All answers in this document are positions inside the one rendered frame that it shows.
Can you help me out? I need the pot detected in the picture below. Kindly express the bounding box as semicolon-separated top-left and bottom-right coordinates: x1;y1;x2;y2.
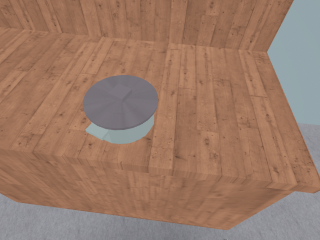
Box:
85;114;154;144

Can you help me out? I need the table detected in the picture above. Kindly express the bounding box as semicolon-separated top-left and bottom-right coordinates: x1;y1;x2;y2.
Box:
0;0;320;230

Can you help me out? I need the knob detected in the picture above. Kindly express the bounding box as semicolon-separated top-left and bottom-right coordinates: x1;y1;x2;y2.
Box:
108;83;132;103

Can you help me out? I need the lid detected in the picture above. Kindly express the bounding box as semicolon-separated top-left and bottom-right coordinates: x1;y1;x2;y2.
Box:
82;75;159;130

